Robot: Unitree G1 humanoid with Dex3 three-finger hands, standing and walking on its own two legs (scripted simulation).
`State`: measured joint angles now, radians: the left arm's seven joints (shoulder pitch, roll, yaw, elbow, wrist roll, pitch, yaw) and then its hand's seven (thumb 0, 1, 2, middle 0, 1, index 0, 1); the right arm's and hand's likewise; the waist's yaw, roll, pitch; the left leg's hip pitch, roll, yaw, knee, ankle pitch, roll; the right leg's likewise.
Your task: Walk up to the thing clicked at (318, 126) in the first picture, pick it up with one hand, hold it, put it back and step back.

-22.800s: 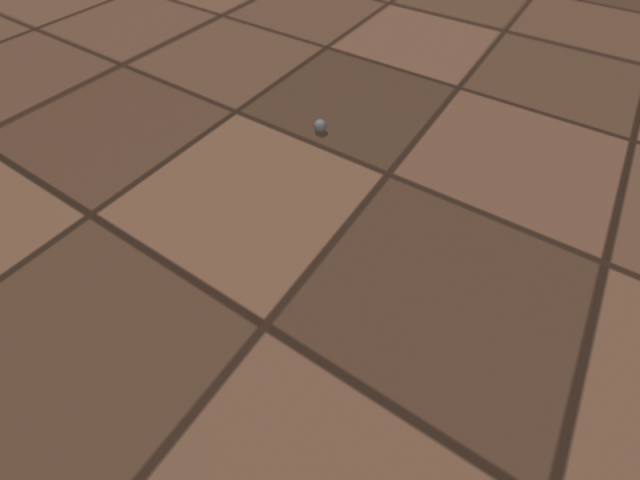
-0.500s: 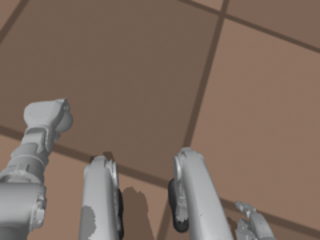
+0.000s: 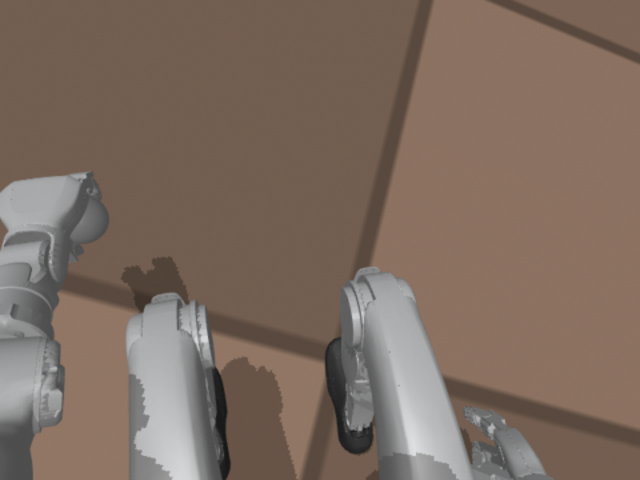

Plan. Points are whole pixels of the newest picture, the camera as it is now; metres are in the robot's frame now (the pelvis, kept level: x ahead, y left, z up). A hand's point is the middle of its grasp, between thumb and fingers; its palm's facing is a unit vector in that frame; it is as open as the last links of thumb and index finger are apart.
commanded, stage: crouch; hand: left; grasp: from above
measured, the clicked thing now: (80, 219) +0.44 +0.27 -0.19
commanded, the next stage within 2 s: lower in 0.30 s
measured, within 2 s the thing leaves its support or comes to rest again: rests again in 1.78 s
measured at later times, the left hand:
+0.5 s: hand (75, 234) +0.43 +0.29 -0.22, palm faces -0.49 -0.05 -0.87, open 9.1 cm
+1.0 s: hand (94, 240) +0.43 +0.28 -0.28, palm faces -0.49 -0.07 -0.87, open 9.1 cm
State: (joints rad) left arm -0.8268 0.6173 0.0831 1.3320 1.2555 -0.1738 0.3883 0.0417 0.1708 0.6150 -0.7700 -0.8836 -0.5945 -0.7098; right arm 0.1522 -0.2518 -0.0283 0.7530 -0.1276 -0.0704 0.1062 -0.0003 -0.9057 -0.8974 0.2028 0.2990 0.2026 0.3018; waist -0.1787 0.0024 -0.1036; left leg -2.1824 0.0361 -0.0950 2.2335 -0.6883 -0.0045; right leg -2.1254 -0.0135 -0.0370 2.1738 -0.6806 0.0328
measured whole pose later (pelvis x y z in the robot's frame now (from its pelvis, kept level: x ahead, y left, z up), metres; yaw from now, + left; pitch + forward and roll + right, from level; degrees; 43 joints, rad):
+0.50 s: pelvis +0.00 +0.00 -0.04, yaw -1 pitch +35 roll -6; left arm -0.89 0.67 0.11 1.43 1.29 -0.21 0.43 0.05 0.18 0.58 -0.80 -0.89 -0.60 -0.70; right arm 0.14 -0.27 0.00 0.77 -0.15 -0.08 0.13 0.00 -0.91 -0.90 0.20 0.30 0.20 0.30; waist -0.19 -0.01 -0.06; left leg -2.28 0.03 -0.11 2.36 -0.69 -0.01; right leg -2.22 -0.01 -0.04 2.29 -0.68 0.04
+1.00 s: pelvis +0.00 +0.00 -0.08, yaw -3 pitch +32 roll -8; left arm -0.91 0.75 0.17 1.57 1.33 -0.24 0.52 0.08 0.21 0.54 -0.86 -0.78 -0.62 -0.62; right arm 0.10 -0.27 0.06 0.79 -0.22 -0.11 0.17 0.00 -0.90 -0.89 0.20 0.30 0.20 0.30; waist -0.24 -0.04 0.01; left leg -2.36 0.03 -0.16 2.50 -0.71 -0.02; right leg -2.29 0.01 -0.07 2.41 -0.69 0.04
